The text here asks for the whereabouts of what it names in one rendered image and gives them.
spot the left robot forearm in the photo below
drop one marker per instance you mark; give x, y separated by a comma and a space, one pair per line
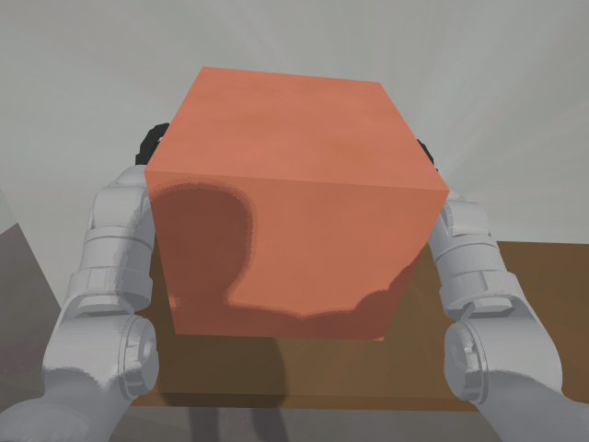
113, 277

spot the table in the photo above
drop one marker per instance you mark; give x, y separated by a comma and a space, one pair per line
404, 372

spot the carton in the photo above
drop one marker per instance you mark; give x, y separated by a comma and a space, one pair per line
289, 206

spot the robot right hand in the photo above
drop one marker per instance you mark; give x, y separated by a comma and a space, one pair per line
426, 151

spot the robot right upper arm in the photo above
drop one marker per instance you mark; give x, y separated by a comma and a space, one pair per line
508, 369

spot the robot left upper arm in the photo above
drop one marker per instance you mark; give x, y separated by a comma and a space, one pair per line
95, 368

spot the right robot forearm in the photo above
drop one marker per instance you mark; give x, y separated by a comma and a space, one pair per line
475, 282

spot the robot left hand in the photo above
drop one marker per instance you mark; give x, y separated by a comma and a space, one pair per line
149, 145

